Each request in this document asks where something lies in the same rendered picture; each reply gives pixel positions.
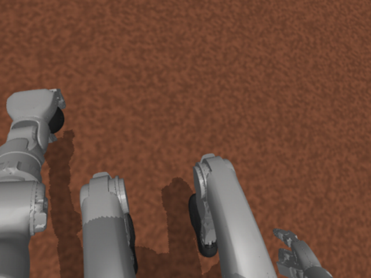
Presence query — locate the left robot arm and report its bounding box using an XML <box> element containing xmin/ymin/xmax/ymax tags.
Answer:
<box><xmin>0</xmin><ymin>116</ymin><xmax>49</xmax><ymax>278</ymax></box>

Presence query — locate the right robot foot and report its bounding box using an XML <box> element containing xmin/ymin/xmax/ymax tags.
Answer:
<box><xmin>188</xmin><ymin>193</ymin><xmax>217</xmax><ymax>258</ymax></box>

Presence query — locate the left robot hand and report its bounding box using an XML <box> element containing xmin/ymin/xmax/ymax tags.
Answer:
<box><xmin>6</xmin><ymin>89</ymin><xmax>66</xmax><ymax>143</ymax></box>

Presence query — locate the right robot arm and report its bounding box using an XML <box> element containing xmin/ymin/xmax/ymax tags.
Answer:
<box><xmin>303</xmin><ymin>266</ymin><xmax>333</xmax><ymax>278</ymax></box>

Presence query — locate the right robot hand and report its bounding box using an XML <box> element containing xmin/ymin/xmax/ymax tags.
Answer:
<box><xmin>273</xmin><ymin>228</ymin><xmax>321</xmax><ymax>278</ymax></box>

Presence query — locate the ball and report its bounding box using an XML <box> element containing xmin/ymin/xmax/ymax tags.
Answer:
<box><xmin>48</xmin><ymin>107</ymin><xmax>64</xmax><ymax>134</ymax></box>

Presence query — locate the left robot foot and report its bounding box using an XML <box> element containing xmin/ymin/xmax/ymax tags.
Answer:
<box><xmin>127</xmin><ymin>214</ymin><xmax>138</xmax><ymax>274</ymax></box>

